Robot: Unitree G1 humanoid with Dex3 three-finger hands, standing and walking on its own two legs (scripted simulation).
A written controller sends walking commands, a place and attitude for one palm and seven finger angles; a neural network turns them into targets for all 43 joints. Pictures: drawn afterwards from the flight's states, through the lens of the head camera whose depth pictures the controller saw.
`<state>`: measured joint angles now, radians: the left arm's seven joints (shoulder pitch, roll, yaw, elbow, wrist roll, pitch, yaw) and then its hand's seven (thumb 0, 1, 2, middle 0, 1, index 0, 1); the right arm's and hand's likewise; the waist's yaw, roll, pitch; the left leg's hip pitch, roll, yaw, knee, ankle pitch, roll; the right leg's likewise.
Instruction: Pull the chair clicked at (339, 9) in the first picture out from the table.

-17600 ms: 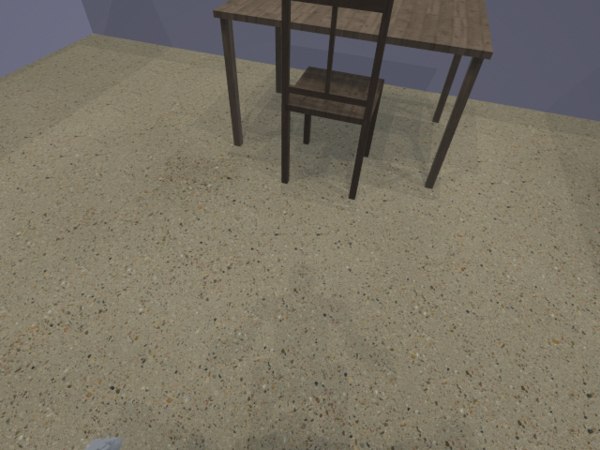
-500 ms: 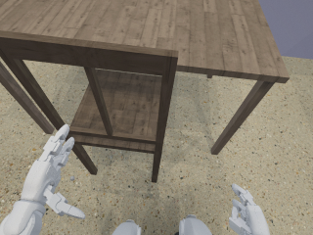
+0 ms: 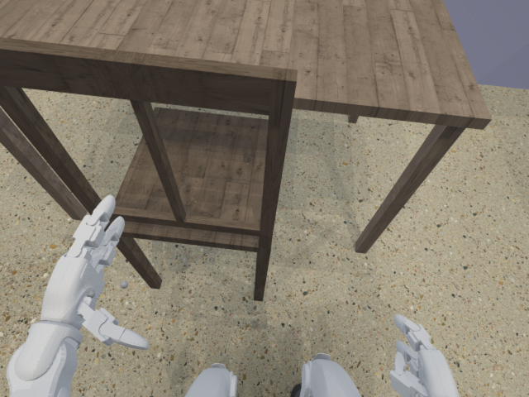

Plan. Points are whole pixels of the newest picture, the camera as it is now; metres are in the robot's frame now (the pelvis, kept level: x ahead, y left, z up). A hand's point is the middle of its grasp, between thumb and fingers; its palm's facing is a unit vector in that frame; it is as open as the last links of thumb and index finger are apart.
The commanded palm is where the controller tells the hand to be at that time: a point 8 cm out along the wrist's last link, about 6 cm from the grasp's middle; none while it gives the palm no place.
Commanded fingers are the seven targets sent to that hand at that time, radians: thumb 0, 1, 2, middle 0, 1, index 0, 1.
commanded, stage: aim the fingers beside a spindle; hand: left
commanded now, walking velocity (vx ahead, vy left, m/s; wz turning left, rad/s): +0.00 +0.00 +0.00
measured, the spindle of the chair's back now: (165, 171) +0.46 +0.19 +0.02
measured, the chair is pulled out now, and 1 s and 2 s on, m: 0.00 0.00 0.00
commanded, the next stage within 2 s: none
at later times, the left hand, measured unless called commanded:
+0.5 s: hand (144, 272) +0.29 +0.19 +0.02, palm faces -0.09 -0.99 -0.05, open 16.9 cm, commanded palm +0.27 +0.24 +0.02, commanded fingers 0.00 -0.50 0.30 -0.06 -0.08 -0.06 -0.08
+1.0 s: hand (161, 256) +0.32 +0.17 +0.00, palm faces -0.10 -0.99 -0.06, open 16.9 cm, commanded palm +0.29 +0.23 +0.00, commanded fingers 0.00 -0.50 0.30 -0.06 -0.08 -0.06 -0.08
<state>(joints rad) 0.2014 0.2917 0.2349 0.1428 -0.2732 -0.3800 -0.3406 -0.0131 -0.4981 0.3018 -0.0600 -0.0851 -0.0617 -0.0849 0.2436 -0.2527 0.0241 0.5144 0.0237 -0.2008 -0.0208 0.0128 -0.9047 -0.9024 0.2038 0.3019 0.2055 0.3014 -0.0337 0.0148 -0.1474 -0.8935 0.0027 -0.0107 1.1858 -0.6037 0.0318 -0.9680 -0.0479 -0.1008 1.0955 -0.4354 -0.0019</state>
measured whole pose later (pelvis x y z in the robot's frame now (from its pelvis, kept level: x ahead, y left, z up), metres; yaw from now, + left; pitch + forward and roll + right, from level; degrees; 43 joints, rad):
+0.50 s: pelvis +0.00 +0.00 -0.01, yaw +0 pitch +20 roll -2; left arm 0.08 0.28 0.21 0.22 -0.25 -0.40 -0.32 -0.01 -0.50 0.30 -0.06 -0.09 -0.06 -0.08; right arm 0.23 -0.26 0.02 0.53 0.02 -0.19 -0.02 0.01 -0.90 -0.90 0.20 0.30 0.21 0.30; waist -0.04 0.01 -0.16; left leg -0.98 0.00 -0.01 1.24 -0.62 0.03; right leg -1.06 -0.05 -0.10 1.15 -0.45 -0.01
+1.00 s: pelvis -0.01 -0.01 -0.02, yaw +0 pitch +22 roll -2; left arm -0.06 0.28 0.20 0.33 -0.23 -0.42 -0.30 -0.01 -0.50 0.30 -0.06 -0.08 -0.06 -0.08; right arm 0.22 -0.26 0.02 0.54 0.02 -0.14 -0.01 0.01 -0.91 -0.90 0.20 0.30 0.21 0.30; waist -0.05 0.02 -0.16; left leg -1.05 0.00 -0.01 1.28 -0.63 0.02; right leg -1.13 -0.05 -0.09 1.20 -0.46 -0.01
